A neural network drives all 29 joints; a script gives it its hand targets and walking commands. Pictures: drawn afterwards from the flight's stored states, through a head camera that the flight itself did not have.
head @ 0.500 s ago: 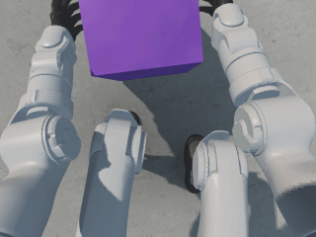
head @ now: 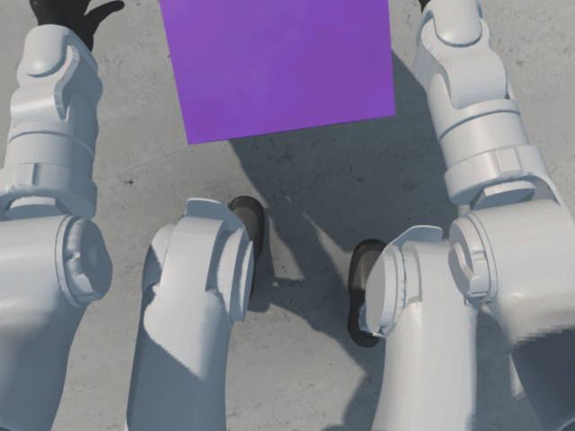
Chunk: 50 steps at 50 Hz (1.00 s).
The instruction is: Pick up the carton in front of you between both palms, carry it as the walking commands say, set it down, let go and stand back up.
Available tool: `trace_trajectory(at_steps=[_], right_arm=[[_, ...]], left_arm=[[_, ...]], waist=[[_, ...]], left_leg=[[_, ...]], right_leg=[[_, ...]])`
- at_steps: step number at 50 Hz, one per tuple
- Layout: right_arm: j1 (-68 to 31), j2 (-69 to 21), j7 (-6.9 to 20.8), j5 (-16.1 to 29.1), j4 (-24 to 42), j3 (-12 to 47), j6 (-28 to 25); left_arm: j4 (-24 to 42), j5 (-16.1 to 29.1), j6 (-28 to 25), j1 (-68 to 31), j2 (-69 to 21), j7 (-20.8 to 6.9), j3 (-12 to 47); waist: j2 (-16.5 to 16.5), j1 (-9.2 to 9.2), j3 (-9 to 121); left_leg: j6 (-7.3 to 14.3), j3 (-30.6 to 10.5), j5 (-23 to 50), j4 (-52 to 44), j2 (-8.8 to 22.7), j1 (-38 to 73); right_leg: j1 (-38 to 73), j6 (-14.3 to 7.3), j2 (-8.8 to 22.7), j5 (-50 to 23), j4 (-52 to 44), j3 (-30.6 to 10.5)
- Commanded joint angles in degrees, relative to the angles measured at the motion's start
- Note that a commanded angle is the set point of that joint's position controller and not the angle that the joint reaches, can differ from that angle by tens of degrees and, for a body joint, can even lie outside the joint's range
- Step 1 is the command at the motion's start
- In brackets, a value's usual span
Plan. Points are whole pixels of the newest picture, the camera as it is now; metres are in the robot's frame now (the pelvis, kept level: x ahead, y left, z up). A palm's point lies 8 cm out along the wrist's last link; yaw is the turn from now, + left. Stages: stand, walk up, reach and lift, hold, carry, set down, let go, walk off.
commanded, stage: set down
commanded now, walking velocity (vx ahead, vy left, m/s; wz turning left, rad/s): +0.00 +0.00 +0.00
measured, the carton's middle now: (280, 51) +0.50 +0.09 -0.25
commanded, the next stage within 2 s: let go in 0.92 s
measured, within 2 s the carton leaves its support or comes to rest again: neither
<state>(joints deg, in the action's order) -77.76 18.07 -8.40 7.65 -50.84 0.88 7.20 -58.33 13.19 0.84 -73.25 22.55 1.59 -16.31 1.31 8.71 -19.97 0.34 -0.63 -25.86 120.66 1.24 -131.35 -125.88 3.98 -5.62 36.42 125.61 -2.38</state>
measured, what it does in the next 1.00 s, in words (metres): rises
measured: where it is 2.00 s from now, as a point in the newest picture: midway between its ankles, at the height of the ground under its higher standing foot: (302, 290)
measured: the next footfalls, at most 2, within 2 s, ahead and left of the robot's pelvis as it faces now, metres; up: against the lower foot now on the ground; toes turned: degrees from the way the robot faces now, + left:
none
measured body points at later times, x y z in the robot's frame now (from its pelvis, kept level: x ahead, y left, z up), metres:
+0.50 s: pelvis +0.02 +0.00 +0.11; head +0.34 +0.04 +0.43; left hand +0.48 +0.32 +0.00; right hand +0.58 -0.06 +0.00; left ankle +0.14 +0.12 -0.34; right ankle +0.10 -0.13 -0.34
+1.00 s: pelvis +0.05 +0.00 +0.25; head +0.33 +0.05 +0.60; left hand +0.47 +0.32 +0.15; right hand +0.58 -0.07 +0.14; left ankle +0.14 +0.12 -0.34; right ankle +0.10 -0.13 -0.34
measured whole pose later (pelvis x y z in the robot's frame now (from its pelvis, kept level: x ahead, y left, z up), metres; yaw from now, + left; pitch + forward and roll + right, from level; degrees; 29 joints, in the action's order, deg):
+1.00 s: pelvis +0.05 +0.00 +0.25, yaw +2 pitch +44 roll -2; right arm -58.5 9.6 -5.5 -3.1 -46.8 -11.4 10.5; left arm -45.1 0.4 6.8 -51.5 15.1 -4.3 -23.2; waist 2.8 7.1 5.8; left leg -0.4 -3.0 -17.6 68.5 -1.2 -95.0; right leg -89.9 2.0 -3.9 25.7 71.3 -2.9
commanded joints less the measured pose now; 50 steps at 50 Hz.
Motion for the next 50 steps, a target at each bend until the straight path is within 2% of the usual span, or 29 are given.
trace_trajectory(at_steps=[1,4,6,9,12,16,21,27,34,40,47,50], right_arm=[[-15.8,3.3,-0.7,-1.3,10.2,-2.7,0.9],[-13.6,3.7,-0.6,-2.6,6.4,-5.8,2.6],[-12.3,3.4,-0.1,-3.5,3.1,-7.8,2.8],[-10.7,2.6,0.7,-4.9,-0.2,-9.8,2.3],[-9.3,1.8,1.1,-6.0,-1.7,-10.7,2.0],[-8.3,0.5,1.2,-6.6,0.2,-10.4,2.0],[-7.7,-1.1,0.8,-6.9,7.4,-8.7,3.2],[-4.9,-2.5,0.3,-7.7,13.6,-8.1,5.3],[0.6,-3.6,1.0,-9.3,12.6,-10.2,5.2],[3.8,-4.0,2.1,-9.7,11.0,-11.4,3.8],[6.5,-4.7,3.2,-10.2,9.2,-12.1,2.3],[11.3,-6.2,2.7,-11.8,9.8,-12.9,2.0]], left_arm=[[11.6,-1.0,1.6,-8.1,10.2,1.1,-1.2],[12.9,-2.7,3.9,-8.0,7.1,1.5,-0.9],[12.3,-4.0,4.5,-7.5,4.8,1.3,-0.8],[12.1,-5.6,4.6,-6.5,2.9,0.7,-1.3],[12.1,-6.9,4.6,-4.7,2.3,0.1,-2.4],[13.0,-7.9,4.9,-2.2,2.7,-0.7,-4.2],[16.6,-8.0,5.8,0.8,4.2,-1.6,-6.1],[20.1,-7.5,7.4,4.5,4.8,-3.0,-7.0],[20.6,-8.7,7.5,7.7,2.8,-4.6,-6.9],[20.7,-10.7,6.5,9.5,1.6,-5.1,-7.4],[18.6,-12.5,5.0,11.8,0.3,-5.5,-7.9],[18.8,-13.8,4.5,15.2,0.1,-6.4,-7.4]], waist=[[3.9,6.43,84.6],[0.7,4.48,76.7],[-1.1,3.16,71.7],[-2.4,2.22,69.8],[-2.2,2.17,71.0],[-0.3,3.33,74.9],[3.9,4.98,82.7],[6.7,4.94,86.1],[4.1,3.03,82.3],[1.5,2.43,80.2],[1.3,1.81,76.0],[1.3,1.07,78.0]], left_leg=[[-3.0,3.8,21.1,-12.7,-2.1,58.2],[-3.6,4.0,14.0,-16.1,-2.4,54.7],[-4.0,3.8,11.8,-17.8,-2.5,51.9],[-4.3,4.0,12.7,-19.6,-2.8,50.5],[-4.4,4.4,13.8,-21.6,-3.1,50.0],[-4.3,5.3,15.6,-24.4,-3.3,50.8],[-3.7,6.5,19.8,-28.1,-3.6,54.3],[-3.2,7.0,23.7,-33.3,-4.0,58.4],[-3.4,5.9,26.8,-40.7,-4.4,64.9],[-3.6,4.9,29.8,-47.3,-4.4,72.1],[-3.2,4.0,29.8,-55.1,-4.1,77.0],[-2.9,3.8,31.4,-57.9,-4.1,81.2]], right_leg=[[27.4,-1.6,-1.9,-7.1,-13.4,9.1],[23.3,-2.5,-2.2,-1.9,-16.5,9.2],[20.1,-2.8,-2.2,-0.9,-18.3,8.8],[18.2,-2.9,-2.3,-2.0,-20.9,8.2],[19.0,-2.6,-2.4,-3.1,-23.6,7.7],[23.1,-2.2,-2.4,-4.8,-27.3,7.3],[32.2,-1.4,-2.5,-8.8,-31.9,7.2],[40.7,-0.9,-2.4,-13.3,-37.7,7.0],[42.9,-1.2,-2.0,-15.7,-45.6,6.4],[45.6,-1.3,-1.8,-17.5,-52.9,5.6],[50.6,-1.2,-0.9,-18.6,-61.0,4.7],[55.5,-0.8,-0.8,-21.5,-64.2,4.5]])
